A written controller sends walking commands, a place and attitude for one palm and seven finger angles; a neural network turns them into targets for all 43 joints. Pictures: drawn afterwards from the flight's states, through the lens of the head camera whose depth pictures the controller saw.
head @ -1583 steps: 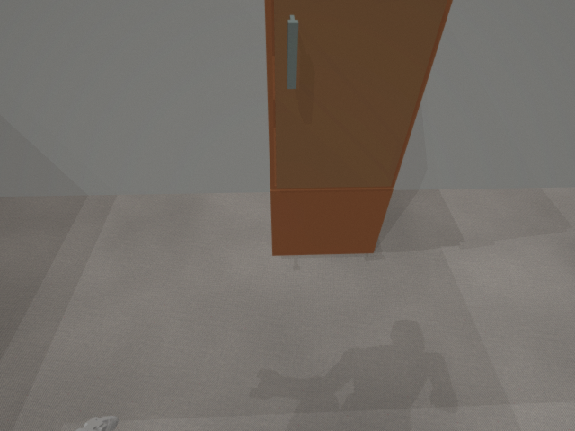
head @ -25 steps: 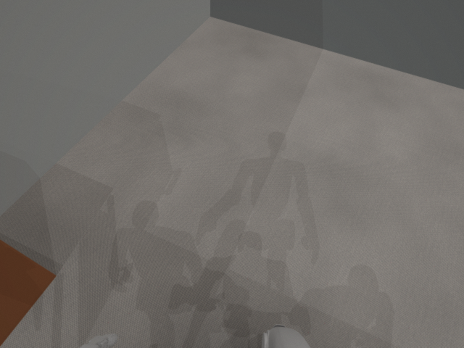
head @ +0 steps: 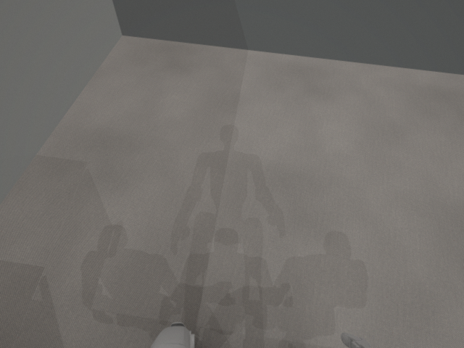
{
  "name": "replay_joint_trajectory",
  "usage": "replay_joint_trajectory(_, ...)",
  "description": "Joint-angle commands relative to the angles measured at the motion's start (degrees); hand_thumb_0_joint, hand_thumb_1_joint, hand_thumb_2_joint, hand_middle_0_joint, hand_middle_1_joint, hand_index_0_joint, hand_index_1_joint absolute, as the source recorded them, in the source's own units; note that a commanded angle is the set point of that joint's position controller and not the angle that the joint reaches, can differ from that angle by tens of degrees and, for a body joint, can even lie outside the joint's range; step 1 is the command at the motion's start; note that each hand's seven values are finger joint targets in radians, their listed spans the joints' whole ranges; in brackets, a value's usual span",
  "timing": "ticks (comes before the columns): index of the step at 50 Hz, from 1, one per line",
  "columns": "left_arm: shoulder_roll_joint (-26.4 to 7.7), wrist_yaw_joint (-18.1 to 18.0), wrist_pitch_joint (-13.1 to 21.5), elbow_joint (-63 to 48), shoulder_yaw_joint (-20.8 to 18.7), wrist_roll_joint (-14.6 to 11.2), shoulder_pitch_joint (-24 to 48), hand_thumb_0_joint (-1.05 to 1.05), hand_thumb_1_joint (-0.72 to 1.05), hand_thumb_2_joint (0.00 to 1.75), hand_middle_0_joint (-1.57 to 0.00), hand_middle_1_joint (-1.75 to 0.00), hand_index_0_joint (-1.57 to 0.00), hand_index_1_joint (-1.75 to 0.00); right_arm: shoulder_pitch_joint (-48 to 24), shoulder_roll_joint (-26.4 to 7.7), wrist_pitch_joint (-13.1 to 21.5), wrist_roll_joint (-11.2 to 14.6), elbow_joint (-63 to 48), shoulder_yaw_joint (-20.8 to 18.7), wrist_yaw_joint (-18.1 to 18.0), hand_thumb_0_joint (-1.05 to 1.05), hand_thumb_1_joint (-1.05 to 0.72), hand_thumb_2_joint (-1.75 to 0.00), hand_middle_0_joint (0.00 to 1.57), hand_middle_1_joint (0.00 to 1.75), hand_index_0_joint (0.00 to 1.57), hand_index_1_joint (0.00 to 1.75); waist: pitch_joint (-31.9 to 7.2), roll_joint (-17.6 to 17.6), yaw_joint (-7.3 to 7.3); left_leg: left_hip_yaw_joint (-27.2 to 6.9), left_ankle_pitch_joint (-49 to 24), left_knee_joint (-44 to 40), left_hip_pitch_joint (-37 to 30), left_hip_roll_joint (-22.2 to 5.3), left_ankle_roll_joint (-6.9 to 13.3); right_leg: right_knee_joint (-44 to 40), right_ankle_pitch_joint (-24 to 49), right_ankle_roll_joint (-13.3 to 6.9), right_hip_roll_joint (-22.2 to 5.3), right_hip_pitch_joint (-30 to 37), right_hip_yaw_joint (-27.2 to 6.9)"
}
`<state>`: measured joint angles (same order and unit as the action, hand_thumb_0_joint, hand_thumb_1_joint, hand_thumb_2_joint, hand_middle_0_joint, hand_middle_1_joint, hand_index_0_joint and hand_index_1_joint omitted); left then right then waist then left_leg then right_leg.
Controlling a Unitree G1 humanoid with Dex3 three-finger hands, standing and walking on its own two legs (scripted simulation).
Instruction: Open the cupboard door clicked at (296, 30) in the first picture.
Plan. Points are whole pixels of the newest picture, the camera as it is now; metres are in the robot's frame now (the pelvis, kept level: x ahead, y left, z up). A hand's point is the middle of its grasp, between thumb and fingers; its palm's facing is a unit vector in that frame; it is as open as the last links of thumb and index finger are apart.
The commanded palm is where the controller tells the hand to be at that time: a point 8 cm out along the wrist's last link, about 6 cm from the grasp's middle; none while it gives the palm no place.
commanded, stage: walk to a spot facing it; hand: left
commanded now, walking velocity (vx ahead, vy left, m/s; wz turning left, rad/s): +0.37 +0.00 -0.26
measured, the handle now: out of the picture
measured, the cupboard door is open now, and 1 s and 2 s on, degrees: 40 40 40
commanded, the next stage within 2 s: turn to face it in 0.56 s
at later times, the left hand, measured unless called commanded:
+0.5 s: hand (186, 218) +0.41 +0.14 -0.17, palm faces -0.22 -0.95 -0.22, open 7.4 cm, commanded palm none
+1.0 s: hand (196, 189) +0.51 +0.12 -0.19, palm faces -0.08 -0.98 -0.19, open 7.3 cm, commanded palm none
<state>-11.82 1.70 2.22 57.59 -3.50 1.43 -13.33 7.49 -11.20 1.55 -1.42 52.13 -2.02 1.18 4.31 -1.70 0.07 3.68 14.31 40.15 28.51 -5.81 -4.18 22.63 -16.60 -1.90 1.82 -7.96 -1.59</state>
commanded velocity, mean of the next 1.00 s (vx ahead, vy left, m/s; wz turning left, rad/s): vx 0.20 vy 0.00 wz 0.01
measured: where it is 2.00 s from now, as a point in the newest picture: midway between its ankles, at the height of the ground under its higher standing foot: (265, 263)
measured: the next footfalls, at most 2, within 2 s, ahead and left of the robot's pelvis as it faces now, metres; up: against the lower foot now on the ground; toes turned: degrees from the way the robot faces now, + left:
left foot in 0.06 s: +0.16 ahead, +0.14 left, +0.00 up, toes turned +4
right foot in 0.46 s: +0.33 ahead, -0.15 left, +0.00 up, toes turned -17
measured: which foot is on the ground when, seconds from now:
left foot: up 0.00-0.04, down 0.06-0.46, up 0.48-0.80, down 0.82-1.00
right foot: down 0.00-0.06, up 0.08-0.44, down 0.46-0.84, up 0.86-1.00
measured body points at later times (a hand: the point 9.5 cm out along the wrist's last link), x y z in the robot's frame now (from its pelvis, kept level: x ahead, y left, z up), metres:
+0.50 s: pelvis +0.24 -0.03 -0.03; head +0.28 -0.05 +0.42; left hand +0.42 +0.19 -0.16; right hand +0.10 -0.25 -0.17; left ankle +0.12 +0.13 -0.71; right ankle +0.30 -0.13 -0.75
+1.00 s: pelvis +0.43 -0.05 -0.01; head +0.47 -0.04 +0.44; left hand +0.52 +0.18 -0.17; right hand +0.47 -0.29 -0.15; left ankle +0.48 +0.05 -0.74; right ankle +0.36 -0.17 -0.69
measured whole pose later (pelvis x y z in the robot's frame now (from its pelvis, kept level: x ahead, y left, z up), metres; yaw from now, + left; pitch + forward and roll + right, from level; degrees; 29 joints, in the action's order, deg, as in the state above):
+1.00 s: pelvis +0.43 -0.05 -0.01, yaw -7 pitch +1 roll -1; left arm -11.2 -0.4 -0.5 59.9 -2.8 0.6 -10.4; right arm 10.8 -9.0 1.6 -1.7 57.5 -1.0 -1.7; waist 2.8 -1.2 -0.6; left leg 1.7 12.5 30.9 19.6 -0.4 1.5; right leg 53.9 -30.2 3.2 -1.8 -20.5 2.3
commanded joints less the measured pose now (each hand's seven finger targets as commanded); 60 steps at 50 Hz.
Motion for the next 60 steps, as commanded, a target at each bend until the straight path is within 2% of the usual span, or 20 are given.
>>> replay_joint_trajectory(1,-9.5,-0.9,1.1,-2.9,-2.6,-0.8,-0.3,0.0,0.9,0.9,-0.2,-0.3,-0.2,-0.3,6.6,-7.2,2.2,0.0,-0.9,-2.1,-0.9,0.0,-0.9,-0.9,0.2,0.3,0.2,0.3,-4.6,-0.9,-2.98,2.1,-4.4,-13.2,-19.4,2.2,2.0,2.1,13.4,-5.1,-10.0,-6.2,-7.5)
replay_joint_trajectory(2,-7.1,-0.6,1.2,-3.3,-2.2,-0.8,-0.6,0.0,0.9,0.9,-0.2,-0.3,-0.2,-0.3,13.7,-11.1,2.6,-0.4,1.3,-3.2,-1.5,0.0,-0.9,-0.9,0.2,0.3,0.2,0.3,-8.5,7.6,-5.86,-6.9,-0.6,-15.6,-31.2,-4.2,4.9,15.0,10.5,-2.7,-5.6,-14.5,-4.6)
replay_joint_trajectory(3,-3.9,-0.2,1.2,-4.2,-1.3,-1.2,-2.7,0.0,0.9,0.9,-0.2,-0.3,-0.2,-0.3,21.9,-17.3,2.7,-1.6,2.6,-4.5,-2.0,0.0,-0.9,-0.9,0.2,0.3,0.2,0.3,-14.2,21.8,-8.05,-27.4,4.0,-21.9,-40.5,-20.6,11.7,34.8,-12.8,0.4,1.1,-25.5,4.5)
replay_joint_trajectory(4,-4.8,-0.3,1.5,-5.6,-1.2,-0.7,0.4,0.0,0.9,0.9,-0.2,-0.3,-0.2,-0.3,23.0,-16.8,1.9,-1.5,2.6,-4.1,-2.3,0.0,-0.9,-0.9,0.2,0.3,0.2,0.3,-12.4,17.4,-8.47,-33.6,6.2,-25.6,-38.5,-24.5,15.7,46.3,-16.3,0.0,-0.4,-30.1,-0.3)
replay_joint_trajectory(7,-4.5,0.5,1.1,-5.2,-1.6,0.4,4.9,0.0,0.9,0.9,-0.2,-0.3,-0.2,-0.3,14.0,-9.5,2.8,-1.0,0.9,-2.2,-2.3,0.0,-0.9,-0.9,0.2,0.3,0.2,0.3,-0.7,11.3,-3.75,-21.2,1.1,-28.0,-22.4,-18.6,12.8,51.2,-4.6,1.1,-7.2,-33.3,-1.3)
replay_joint_trajectory(11,-1.9,1.5,-0.7,-4.9,-0.6,0.2,4.3,0.0,0.9,0.9,-0.2,-0.3,-0.2,-0.3,15.0,-8.4,3.8,-0.6,3.0,-1.8,-2.7,0.0,-0.9,-0.9,0.2,0.3,0.2,0.3,-5.2,11.2,-1.73,-2.5,-21.7,-25.5,-26.7,-12.7,9.7,36.9,-0.6,2.3,-7.5,-28.5,2.4)
replay_joint_trajectory(17,-1.7,1.9,-1.1,-6.3,-0.4,0.4,10.6,0.0,0.9,0.9,-0.2,-0.3,-0.2,-0.3,17.0,-8.5,2.5,-0.9,5.2,-2.1,-1.9,0.0,-0.9,-0.9,0.2,0.3,0.2,0.3,-2.0,9.7,-3.04,3.4,-13.3,-26.6,-24.5,-12.8,9.0,18.0,3.5,1.3,-5.2,-20.8,8.7)
replay_joint_trajectory(21,-5.2,1.5,-0.7,-2.6,-1.7,0.5,0.2,0.0,0.9,0.9,-0.2,-0.3,-0.2,-0.3,14.8,-9.4,1.9,-0.6,5.6,-1.5,-1.9,0.0,-0.9,-0.9,0.2,0.3,0.2,0.3,-4.4,4.6,3.73,7.8,-23.1,-9.8,-18.0,-10.4,6.5,9.1,4.3,-1.8,-1.7,0.6,10.5)
replay_joint_trajectory(22,-9.7,0.8,-0.1,0.2,-2.9,0.9,-10.0,0.0,0.9,0.9,-0.2,-0.3,-0.2,-0.3,12.8,-7.9,2.1,0.3,4.7,-1.1,-1.3,0.0,-0.9,-0.9,0.2,0.3,0.2,0.3,-9.8,-3.6,8.48,11.9,-19.6,6.1,-7.1,-6.2,4.1,5.6,-1.8,-5.8,-8.3,15.8,0.2)
replay_joint_trajectory(23,-16.7,-0.2,0.1,1.9,-4.8,0.6,-17.7,0.0,0.9,0.9,-0.2,-0.3,-0.2,-0.3,11.5,-4.1,2.4,1.4,2.0,-0.3,-1.2,0.0,-0.9,-0.9,0.2,0.3,0.2,0.3,-14.4,-18.3,10.84,10.4,17.7,26.8,8.4,3.2,1.5,-4.6,-4.3,-12.8,-25.2,24.8,-28.2)
replay_joint_trajectory(25,-14.7,-1.2,-0.4,0.5,-4.1,-1.4,-9.4,0.0,0.9,0.9,-0.2,-0.3,-0.2,-0.3,6.6,-6.7,2.1,1.1,1.2,-1.3,-1.1,0.0,-0.9,-0.9,0.2,0.3,0.2,0.3,-5.1,-7.5,6.67,-1.3,14.2,34.8,15.2,-3.0,2.5,-10.8,-8.1,-13.9,-25.5,14.2,-26.4)
replay_joint_trajectory(30,-7.2,-1.8,1.4,-2.4,-1.6,-0.3,1.3,0.0,0.9,0.9,-0.2,-0.3,-0.2,-0.3,11.7,-2.7,-0.1,0.0,4.8,-0.9,-1.1,0.0,-0.9,-0.9,0.2,0.3,0.2,0.3,-4.3,-3.8,-1.75,-0.5,6.3,16.6,-1.3,-3.8,0.8,-11.0,10.9,-9.4,-17.2,-6.4,-7.2)
replay_joint_trajectory(39,-5.7,-2.1,1.7,2.1,-0.7,-1.0,-1.9,0.0,0.9,0.9,-0.2,-0.3,-0.2,-0.3,10.2,-2.4,1.2,0.4,5.9,-0.2,-0.9,0.0,-0.9,-0.9,0.2,0.3,0.2,0.3,-5.6,-2.0,-2.08,1.8,-12.7,-12.0,-14.4,1.9,2.2,-0.1,25.4,-2.8,-12.1,0.3,4.0)
replay_joint_trajectory(42,-2.2,-2.8,0.8,1.0,1.0,-1.5,-5.0,0.0,0.9,0.9,-0.2,-0.3,-0.2,-0.3,18.2,-11.1,1.2,-0.2,7.3,-1.9,-2.2,0.0,-0.9,-0.9,0.2,0.3,0.2,0.3,-11.9,17.6,-4.08,-21.3,-47.1,-15.4,-30.7,-16.4,15.4,27.7,-16.9,3.7,-2.6,-14.8,8.4)
replay_joint_trajectory(46,-4.1,-2.7,-1.1,-1.2,-0.2,-1.0,2.1,0.0,0.9,0.9,-0.2,-0.3,-0.2,-0.3,13.1,-8.7,0.0,-0.2,5.9,-1.1,-3.4,0.0,-0.9,-0.9,0.2,0.3,0.2,0.3,-6.6,13.2,-2.65,-21.1,-46.3,-17.5,-21.7,-13.4,15.4,35.6,-15.8,5.0,-5.9,-18.8,1.2)
replay_joint_trajectory(55,-3.9,-2.4,-2.9,-3.6,-1.3,-0.8,-0.4,0.0,0.9,0.9,-0.2,-0.3,-0.2,-0.3,3.2,-11.9,-2.3,0.0,1.1,-3.6,-2.7,0.0,-0.9,-0.9,0.2,0.3,0.2,0.3,-7.8,10.0,0.82,-18.4,-13.3,-18.2,-9.5,-5.8,11.2,13.1,-2.9,5.5,-2.1,-4.8,4.5)
replay_joint_trajectory(57,-8.4,-3.0,-2.1,-3.7,-2.5,-0.2,-4.2,0.0,0.9,0.9,-0.2,-0.3,-0.2,-0.3,1.0,-9.2,-2.8,0.9,-0.6,-3.6,-2.2,0.0,-0.9,-0.9,0.2,0.3,0.2,0.3,-8.0,0.8,3.06,-13.7,-1.0,-9.9,0.7,0.7,6.1,-3.3,0.3,3.7,-9.6,6.5,-3.0)
replay_joint_trajectory(58,-13.9,-3.3,-1.9,-4.1,-3.6,0.5,-4.2,0.0,0.9,0.9,-0.2,-0.3,-0.2,-0.3,0.5,-5.7,-2.9,1.0,-2.0,-3.1,-1.8,0.0,-0.9,-0.9,0.2,0.3,0.2,0.3,-6.1,-15.1,3.58,-3.1,13.9,3.3,7.5,8.3,1.6,-9.8,-0.5,-1.9,-24.5,6.9,-17.2)
replay_joint_trajectory(59,-14.9,-3.4,-2.0,-5.1,-3.4,0.1,-3.4,0.0,0.9,0.9,-0.2,-0.3,-0.2,-0.3,-1.1,-7.5,-3.1,0.6,-2.5,-3.6,-1.3,0.0,-0.9,-0.9,0.2,0.3,0.2,0.3,-4.8,-15.5,4.22,-3.5,21.5,18.0,6.0,5.9,1.9,-11.3,1.1,-6.7,-30.9,-0.5,-19.9)
replay_joint_trajectory(60,-13.2,-3.3,-2.2,-6.3,-2.7,0.0,1.0,0.0,0.9,0.9,-0.2,-0.3,-0.2,-0.3,1.1,-7.0,-3.4,0.6,-2.3,-3.6,-0.8,0.0,-0.9,-0.9,0.2,0.3,0.2,0.3,-4.0,-11.1,1.11,-4.6,18.0,23.7,4.0,4.2,2.2,-10.5,-1.9,-7.2,-28.0,-5.1,-14.3)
